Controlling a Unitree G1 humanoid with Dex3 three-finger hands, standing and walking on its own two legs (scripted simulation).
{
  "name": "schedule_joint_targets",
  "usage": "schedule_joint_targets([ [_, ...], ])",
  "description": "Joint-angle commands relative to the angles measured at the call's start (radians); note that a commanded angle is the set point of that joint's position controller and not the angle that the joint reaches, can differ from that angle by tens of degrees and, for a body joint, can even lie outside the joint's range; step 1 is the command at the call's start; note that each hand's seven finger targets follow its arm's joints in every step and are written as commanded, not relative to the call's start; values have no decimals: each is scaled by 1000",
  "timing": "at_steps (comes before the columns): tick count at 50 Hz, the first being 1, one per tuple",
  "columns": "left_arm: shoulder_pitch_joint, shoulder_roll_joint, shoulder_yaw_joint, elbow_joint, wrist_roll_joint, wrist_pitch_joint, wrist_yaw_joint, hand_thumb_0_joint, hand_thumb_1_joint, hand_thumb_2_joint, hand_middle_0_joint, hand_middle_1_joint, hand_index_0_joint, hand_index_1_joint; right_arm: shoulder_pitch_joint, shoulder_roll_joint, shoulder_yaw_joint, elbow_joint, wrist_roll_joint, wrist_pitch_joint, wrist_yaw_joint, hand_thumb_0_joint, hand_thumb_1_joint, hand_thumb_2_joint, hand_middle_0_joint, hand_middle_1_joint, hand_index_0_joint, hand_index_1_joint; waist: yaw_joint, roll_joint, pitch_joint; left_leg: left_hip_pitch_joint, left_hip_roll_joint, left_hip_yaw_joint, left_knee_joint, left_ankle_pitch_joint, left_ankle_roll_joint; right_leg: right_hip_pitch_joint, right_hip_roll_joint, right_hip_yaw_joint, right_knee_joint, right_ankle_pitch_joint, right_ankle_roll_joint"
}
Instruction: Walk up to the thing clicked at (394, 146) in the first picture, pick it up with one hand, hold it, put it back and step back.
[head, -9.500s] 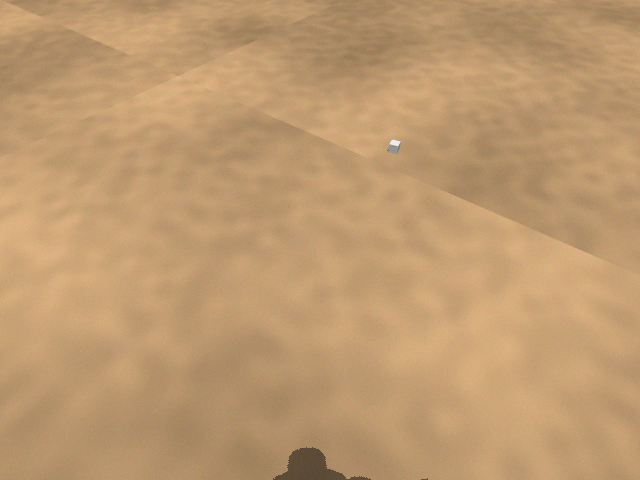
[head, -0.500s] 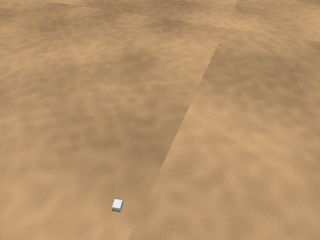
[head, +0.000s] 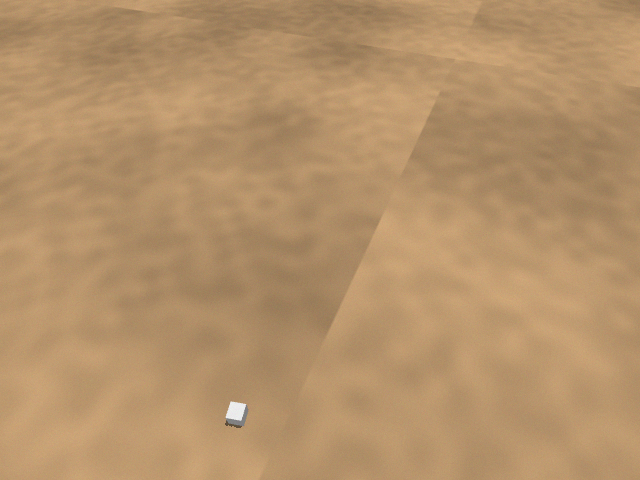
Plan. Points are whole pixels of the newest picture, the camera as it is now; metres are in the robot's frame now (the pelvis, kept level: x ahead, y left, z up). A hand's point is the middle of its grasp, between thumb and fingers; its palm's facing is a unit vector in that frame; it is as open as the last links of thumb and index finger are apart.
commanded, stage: walk up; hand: left
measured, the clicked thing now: (237, 413) +0.48 +0.27 -0.75
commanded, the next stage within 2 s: none
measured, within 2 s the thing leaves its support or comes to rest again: neither
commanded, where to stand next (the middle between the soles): +0.10 +0.02 m, yaw +2 degrees
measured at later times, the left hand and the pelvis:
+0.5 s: hand out of the picture +0.15 +0.27 -0.17, palm faces +0.01 -0.93 -0.37, open 7.4 cm; pelvis +0.08 +0.00 -0.02, yaw +2 degrees
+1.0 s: hand (154, 476) +0.18 +0.25 -0.15, palm faces +0.06 -0.94 -0.33, open 7.4 cm; pelvis +0.08 +0.00 +0.00, yaw +3 degrees
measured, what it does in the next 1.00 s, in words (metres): steps on the spot: right foot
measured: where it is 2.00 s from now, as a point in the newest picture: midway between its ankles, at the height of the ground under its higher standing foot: outside the picture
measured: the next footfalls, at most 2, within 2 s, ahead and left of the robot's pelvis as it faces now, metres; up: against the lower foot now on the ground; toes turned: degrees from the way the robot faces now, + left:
right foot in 0.46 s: +0.16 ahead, -0.13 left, +0.00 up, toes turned +1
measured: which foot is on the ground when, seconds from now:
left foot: down 0.00-1.00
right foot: down 0.00-0.16, up 0.18-0.44, down 0.46-1.00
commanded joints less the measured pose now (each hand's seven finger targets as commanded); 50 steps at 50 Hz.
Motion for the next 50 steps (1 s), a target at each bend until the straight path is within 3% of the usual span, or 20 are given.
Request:
schedule_joint_targets([
  [1, 29, 291, 98, -129, 13, -16, 1, 0, 900, 900, -200, -300, -200, -300, -34, -203, -70, -125, -19, -26, -6, 0, -900, -900, 200, 300, 200, 300, 56, -164, 150, -337, 8, 51, 307, -178, 16, -20, -340, 383, -268, -414, -199],
  [3, 52, 289, 98, -150, 17, -21, -3, 0, 900, 900, -200, -300, -200, -300, -29, -202, -73, -151, -15, -44, -1, 0, -900, -900, 200, 300, 200, 300, 49, -126, 142, -338, 31, 24, 244, -193, 27, 11, -328, 330, -213, -171, -205],
  [6, -60, 245, 75, -210, -1, -8, -8, 0, 900, 900, -200, -300, -200, -300, 155, -177, -89, -106, -14, -65, -8, 0, -900, -900, 200, 300, 200, 300, -67, -84, 6, 1, -15, 75, -52, 52, 15, -77, -216, 124, 33, 121, -117],
  [7, -64, 184, 55, -229, -12, -3, -8, 0, 900, 900, -200, -300, -200, -300, 197, -213, -106, -95, -25, -66, -18, 0, -900, -900, 200, 300, 200, 300, -86, 60, -18, 111, 34, -34, -161, 135, 21, -163, -114, 19, 228, 134, -48],
  [8, -35, 115, 35, -249, -16, 6, -8, 0, 900, 900, -200, -300, -200, -300, 220, -328, -131, -111, -36, -70, -28, 0, -900, -900, 200, 300, 200, 300, -82, 298, -7, 182, 268, -418, -264, 179, 80, -378, 31, 6, 428, -230, 24],
  [9, 19, 218, 70, -216, -11, 19, 8, 0, 900, 900, -200, -300, -200, -300, 175, -377, -141, -138, -19, -69, -29, 0, -900, -900, 200, 300, 200, 300, -55, 165, -12, 92, 333, -492, -217, 97, 201, -328, -5, 150, 501, -332, 10],
  [10, 46, 241, 66, -203, -18, 19, 12, 0, 900, 900, -200, -300, -200, -300, 129, -353, -137, -162, -10, -68, -31, 0, -900, -900, 200, 300, 200, 300, -29, 121, 21, 76, 329, -437, -189, 168, 246, -345, -22, 170, 581, -322, 8],
  [13, 68, 208, 56, -192, -26, 15, 14, 0, 900, 900, -200, -300, -200, -300, 112, -269, -106, -194, -3, -77, -41, 0, -900, -900, 200, 300, 200, 300, -8, 113, 10, 134, 238, -200, -113, 548, 193, -353, -35, 217, 571, -229, 3],
  [16, 64, 188, 43, -187, -26, 14, 15, 0, 900, 900, -200, -300, -200, -300, 95, -251, -99, -213, -8, -68, -44, 0, -900, -900, 200, 300, 200, 300, -16, 126, -28, 146, 211, -88, -40, 759, 188, -274, -34, 157, 398, -200, 34],
  [20, 55, 181, 38, -162, -23, 3, 28, 0, 900, 900, -200, -300, -200, -300, 42, -263, -94, -229, 9, -33, -39, 0, -900, -900, 200, 300, 200, 300, -14, 161, -41, -18, 156, -14, 78, 680, 142, -65, -14, 45, 182, -4, 23],
  [22, 88, 213, 43, -142, -22, -9, 36, 0, 900, 900, -200, -300, -200, -300, 9, -224, -79, -233, 35, -14, -36, 0, -900, -900, 200, 300, 200, 300, 19, 62, -92, -67, 99, 6, 171, 518, 73, 60, -57, 91, 34, 294, -7],
  [23, 74, 281, 59, -151, -17, -20, 40, 0, 900, 900, -200, -300, -200, -300, 31, -189, -67, -240, 46, -10, -33, 0, -900, -900, 200, 300, 200, 300, 11, -78, -128, -116, 34, 28, 263, 332, 28, 94, -195, 256, 18, 478, -51],
  [24, 13, 317, 51, -173, -30, -22, 39, 0, 900, 900, -200, -300, -200, -300, 50, -168, -62, -227, 46, 5, -37, 0, -900, -900, 200, 300, 200, 300, -2, -130, -118, -76, -43, 38, 306, -24, 4, -38, -337, 404, -28, 458, -174],
  [25, -56, 311, 44, -181, -26, -22, 37, 0, 900, 900, -200, -300, -200, -300, 69, -185, -72, -189, 36, 16, -42, 0, -900, -900, 200, 300, 200, 300, -27, -172, -77, -20, -38, 12, 354, -273, 9, -143, -370, 440, -26, 435, -221],
  [26, -61, 275, 35, -178, -21, -21, 37, 0, 900, 900, -200, -300, -200, -300, 52, -185, -69, -180, 32, 18, -38, 0, -900, -900, 200, 300, 200, 300, -25, -158, -39, -43, -39, -9, 344, -330, 17, -156, -333, 393, -14, 409, -206],
  [29, -110, 252, 27, -170, -17, -18, 43, 0, 900, 900, -200, -300, -200, -300, 71, -187, -64, -140, 36, 8, -27, 0, -900, -900, 200, 300, 200, 300, -46, -230, -31, -63, -17, -5, 160, -108, 9, -99, -253, 272, 27, 424, -122],
  [32, -102, 208, 21, -171, -43, -8, 38, 0, 900, 900, -200, -300, -200, -300, 51, -233, -74, -121, 6, -13, -27, 0, -900, -900, 200, 300, 200, 300, -18, -88, -107, 59, 86, -107, -62, 351, 38, -97, -155, 177, 127, 351, -14],
  [33, -88, 195, 19, -150, -46, -5, 36, 0, 900, 900, -200, -300, -200, -300, -41, -247, -70, -130, 15, -19, -22, 0, -900, -900, 200, 300, 200, 300, 18, -55, -77, -2, 118, -134, -45, 337, 59, -68, -106, 145, 71, 202, 8],
  [38, -135, 207, 20, -103, -41, -20, 34, 0, 900, 900, -200, -300, -200, -300, -80, -217, -50, -91, 20, -20, -20, 0, -900, -900, 200, 300, 200, 300, 2, 22, -100, 9, 73, -44, -67, 390, 25, 47, -137, 144, 35, 370, -3],
  [50, -156, 201, 15, -35, -30, -19, 26, 0, 900, 900, -200, -300, -200, -300, -127, -203, -42, -55, 19, -12, -13, 0, -900, -900, 200, 300, 200, 300, -4, 4, -71, 25, 80, -43, -161, 241, 19, 45, -133, 144, -72, 248, 19],
])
